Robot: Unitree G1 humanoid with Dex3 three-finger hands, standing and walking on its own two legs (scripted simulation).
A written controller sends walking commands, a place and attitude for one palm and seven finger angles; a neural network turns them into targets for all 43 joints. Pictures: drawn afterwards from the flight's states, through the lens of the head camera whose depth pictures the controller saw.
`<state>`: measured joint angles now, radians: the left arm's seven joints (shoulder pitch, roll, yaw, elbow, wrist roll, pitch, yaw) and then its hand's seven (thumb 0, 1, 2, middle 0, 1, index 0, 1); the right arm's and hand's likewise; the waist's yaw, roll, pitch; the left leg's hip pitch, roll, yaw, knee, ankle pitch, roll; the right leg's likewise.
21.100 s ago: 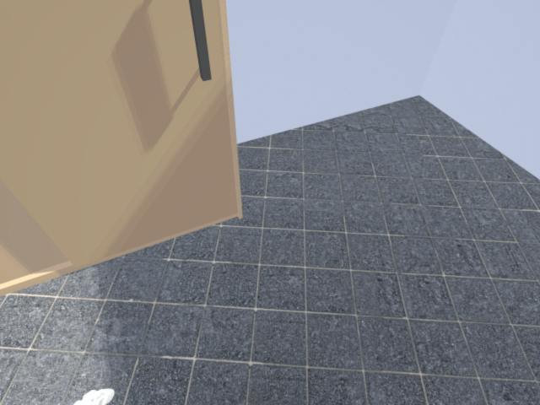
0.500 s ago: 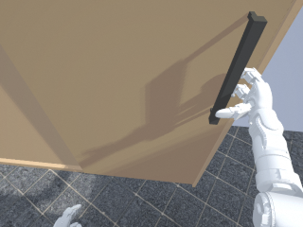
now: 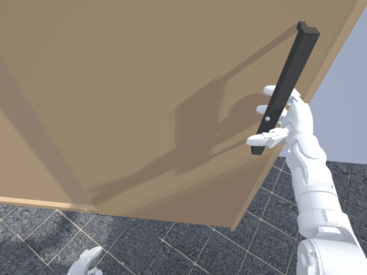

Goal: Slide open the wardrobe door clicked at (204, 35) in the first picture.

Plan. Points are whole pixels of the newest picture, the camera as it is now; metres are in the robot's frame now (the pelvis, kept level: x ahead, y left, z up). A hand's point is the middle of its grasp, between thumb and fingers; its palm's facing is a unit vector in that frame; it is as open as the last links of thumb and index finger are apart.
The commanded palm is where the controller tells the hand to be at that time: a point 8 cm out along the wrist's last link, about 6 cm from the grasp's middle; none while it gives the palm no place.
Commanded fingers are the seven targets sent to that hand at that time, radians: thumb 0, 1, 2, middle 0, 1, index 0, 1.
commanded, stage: slide the fingers in behind the handle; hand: right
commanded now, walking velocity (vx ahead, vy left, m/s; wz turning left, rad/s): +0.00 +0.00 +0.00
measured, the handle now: (274, 100) +0.47 -0.16 +0.16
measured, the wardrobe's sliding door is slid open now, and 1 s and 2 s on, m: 0.00 0.00 0.00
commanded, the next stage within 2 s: grip the handle and tug to test in 0.70 s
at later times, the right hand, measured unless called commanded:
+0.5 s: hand (267, 120) +0.41 -0.14 +0.15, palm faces +0.03 +1.00 +0.02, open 14.1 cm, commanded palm +0.38 -0.19 +0.15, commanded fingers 0.00 0.50 -0.30 0.30 1.20 0.30 1.20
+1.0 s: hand (267, 120) +0.41 -0.14 +0.15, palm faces +0.02 +1.00 +0.01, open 13.4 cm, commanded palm +0.38 -0.18 +0.15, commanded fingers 0.00 -0.01 -0.52 0.35 1.27 0.35 1.27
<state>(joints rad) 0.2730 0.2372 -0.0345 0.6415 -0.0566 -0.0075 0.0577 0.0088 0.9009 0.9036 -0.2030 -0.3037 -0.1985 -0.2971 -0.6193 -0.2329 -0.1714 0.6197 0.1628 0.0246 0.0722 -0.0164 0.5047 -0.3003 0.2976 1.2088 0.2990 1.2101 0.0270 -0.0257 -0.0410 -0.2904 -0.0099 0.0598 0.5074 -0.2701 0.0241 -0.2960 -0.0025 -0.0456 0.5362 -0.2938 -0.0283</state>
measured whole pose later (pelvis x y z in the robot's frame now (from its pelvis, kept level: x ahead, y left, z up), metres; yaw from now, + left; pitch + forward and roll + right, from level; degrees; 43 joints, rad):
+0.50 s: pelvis +0.00 +0.01 +0.00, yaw +0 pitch +2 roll +1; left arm 0.27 0.25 -0.03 0.65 -0.06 -0.01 0.06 0.01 0.90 0.90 -0.20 -0.30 -0.20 -0.30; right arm -0.58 -0.24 -0.18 0.57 0.17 0.04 0.06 -0.02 0.51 -0.30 0.26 1.20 0.28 1.20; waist 0.03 -0.03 -0.04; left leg -0.27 -0.02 0.06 0.49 -0.26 0.03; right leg -0.27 -0.01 -0.05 0.52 -0.28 -0.02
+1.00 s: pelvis +0.01 +0.00 +0.00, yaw +1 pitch +2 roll +1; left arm 0.26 0.23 -0.03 0.64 -0.05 0.00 0.06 0.01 0.90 0.90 -0.20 -0.30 -0.20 -0.30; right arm -0.52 -0.21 -0.17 0.47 0.17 0.08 0.05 -0.02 0.36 -0.36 0.25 1.20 0.26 1.20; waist 0.02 -0.03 -0.04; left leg -0.24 -0.02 0.05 0.47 -0.26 0.02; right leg -0.24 -0.01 -0.06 0.50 -0.29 -0.03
